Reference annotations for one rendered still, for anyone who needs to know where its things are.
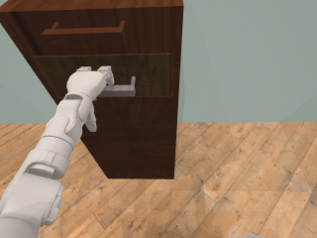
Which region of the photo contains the handle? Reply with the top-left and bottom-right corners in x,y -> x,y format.
42,27 -> 126,45
97,76 -> 136,97

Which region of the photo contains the drawer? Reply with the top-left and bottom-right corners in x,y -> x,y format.
33,53 -> 172,97

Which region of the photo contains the robot left hand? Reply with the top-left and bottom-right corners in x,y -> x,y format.
66,65 -> 115,132

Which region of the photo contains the cabinet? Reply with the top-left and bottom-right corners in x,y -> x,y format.
0,0 -> 184,179

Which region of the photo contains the robot left forearm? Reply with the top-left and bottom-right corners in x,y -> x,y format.
0,91 -> 92,214

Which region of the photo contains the robot left upper arm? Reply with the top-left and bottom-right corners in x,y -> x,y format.
0,173 -> 65,238

